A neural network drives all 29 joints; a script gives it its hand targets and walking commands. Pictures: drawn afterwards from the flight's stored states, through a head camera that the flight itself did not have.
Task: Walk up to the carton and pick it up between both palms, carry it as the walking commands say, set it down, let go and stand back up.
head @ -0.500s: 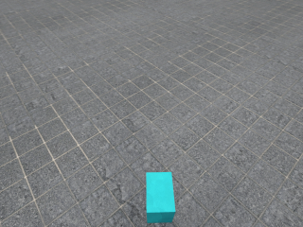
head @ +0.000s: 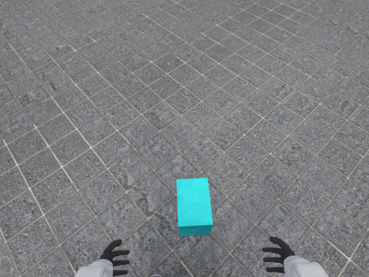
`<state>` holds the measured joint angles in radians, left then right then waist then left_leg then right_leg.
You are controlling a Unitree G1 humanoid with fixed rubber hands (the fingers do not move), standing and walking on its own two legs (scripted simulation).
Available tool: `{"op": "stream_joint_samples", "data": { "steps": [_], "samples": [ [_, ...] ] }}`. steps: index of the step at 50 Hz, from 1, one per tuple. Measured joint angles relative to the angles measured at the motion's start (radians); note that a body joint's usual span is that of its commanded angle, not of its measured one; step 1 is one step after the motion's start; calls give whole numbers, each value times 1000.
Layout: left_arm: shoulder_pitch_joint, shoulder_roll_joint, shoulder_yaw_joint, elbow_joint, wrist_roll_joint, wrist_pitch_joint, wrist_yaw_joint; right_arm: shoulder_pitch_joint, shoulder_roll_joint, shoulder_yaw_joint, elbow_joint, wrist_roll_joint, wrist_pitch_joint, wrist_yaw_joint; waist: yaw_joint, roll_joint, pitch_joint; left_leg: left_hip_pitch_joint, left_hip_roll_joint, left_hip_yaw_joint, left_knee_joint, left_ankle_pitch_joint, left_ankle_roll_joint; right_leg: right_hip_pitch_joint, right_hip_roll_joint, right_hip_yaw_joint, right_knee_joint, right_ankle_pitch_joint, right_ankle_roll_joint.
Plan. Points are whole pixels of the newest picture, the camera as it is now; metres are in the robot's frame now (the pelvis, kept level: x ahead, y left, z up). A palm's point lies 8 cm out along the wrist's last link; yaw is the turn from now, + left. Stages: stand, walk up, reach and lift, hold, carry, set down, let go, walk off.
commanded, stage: reach and lift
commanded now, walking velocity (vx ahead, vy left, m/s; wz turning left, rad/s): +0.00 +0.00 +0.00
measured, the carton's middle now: (193, 208) +0.44 -0.01 -0.64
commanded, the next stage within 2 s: none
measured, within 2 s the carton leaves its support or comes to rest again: neither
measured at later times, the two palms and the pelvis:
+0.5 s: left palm (117, 246) +0.21 +0.19 -0.16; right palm (271, 236) +0.23 -0.20 -0.16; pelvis -0.08 -0.01 -0.06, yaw +1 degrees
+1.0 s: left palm (138, 190) +0.37 +0.16 -0.19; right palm (251, 185) +0.38 -0.18 -0.19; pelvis -0.08 +0.00 -0.09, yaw +0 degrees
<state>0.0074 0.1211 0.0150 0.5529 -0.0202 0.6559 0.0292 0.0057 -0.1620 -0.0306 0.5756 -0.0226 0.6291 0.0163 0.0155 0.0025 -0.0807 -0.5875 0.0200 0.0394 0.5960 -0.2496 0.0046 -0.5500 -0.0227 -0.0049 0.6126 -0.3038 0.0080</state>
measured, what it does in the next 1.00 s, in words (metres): lowers itself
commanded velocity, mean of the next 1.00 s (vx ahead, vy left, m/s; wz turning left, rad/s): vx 0.00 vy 0.00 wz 0.00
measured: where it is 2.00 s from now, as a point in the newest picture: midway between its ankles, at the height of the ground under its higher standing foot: outside the picture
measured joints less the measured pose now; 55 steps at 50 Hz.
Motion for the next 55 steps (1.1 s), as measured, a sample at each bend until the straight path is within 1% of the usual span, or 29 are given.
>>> {"op": "stream_joint_samples", "data": {
  "steps": [3,6,8,12,16,22,26,30,37,42,45,50,55],
  "samples": [
    [54,-41,35,-61,50,-60,-17,52,35,-33,-59,-44,-54,15,1,-8,32,-51,3,6,38,-6,-4,-59,2,7,49,-10,2],
    [48,-47,55,-104,65,-116,-25,44,43,-50,-101,-49,-100,21,0,-13,60,-133,7,9,117,-25,-7,-147,3,12,138,-34,0],
    [18,-37,61,-114,63,-136,-27,14,36,-49,-120,-40,-114,21,0,-14,75,-186,8,8,173,-38,-7,-201,4,13,199,-49,-1],
    [-60,-15,69,-122,47,-124,-29,-66,19,-47,-146,-18,-99,14,3,-13,101,-254,7,1,263,-56,-10,-269,2,9,295,-75,-5],
    [-132,-9,81,-121,34,-93,-27,-152,17,-54,-140,-11,-70,2,4,-11,120,-282,5,-6,317,-64,-11,-296,-2,4,354,-89,-7],
    [-275,-1,110,-75,26,-69,-16,-327,25,-70,-55,-13,-46,-20,-3,-9,154,-321,6,-17,379,-69,-14,-330,-1,-5,414,-96,-12],
    [-417,7,136,-6,24,-69,0,-467,23,-88,27,-9,-46,-36,-5,-8,182,-364,7,-25,412,-65,-16,-369,0,-11,445,-93,-13],
    [-559,11,166,71,32,-91,21,-600,22,-114,102,-7,-70,-54,-7,-7,197,-419,9,-31,431,-56,-16,-421,3,-15,458,-82,-12],
    [-739,-16,213,170,52,-178,69,-771,17,-162,205,-10,-162,-73,-9,-7,173,-549,13,-29,439,-38,-12,-549,7,-12,459,-57,-6],
    [-821,-38,236,209,62,-265,112,-861,4,-183,268,1,-253,-78,-8,-7,135,-652,12,-20,443,-30,-7,-655,6,-3,463,-46,0],
    [-861,-43,243,223,66,-316,129,-906,-6,-193,294,3,-306,-80,-7,-5,113,-710,13,-16,449,-28,-4,-714,7,2,467,-43,4],
    [-931,-36,249,233,72,-382,143,-973,-25,-213,310,1,-379,-82,-8,-1,99,-782,14,-13,452,-27,-1,-786,8,5,468,-40,7],
    [-1020,-23,269,271,87,-439,141,-1045,-43,-228,330,-3,-437,-81,-6,-5,93,-833,17,-10,448,-27,-2,-839,12,9,465,-37,7]
  ]
}}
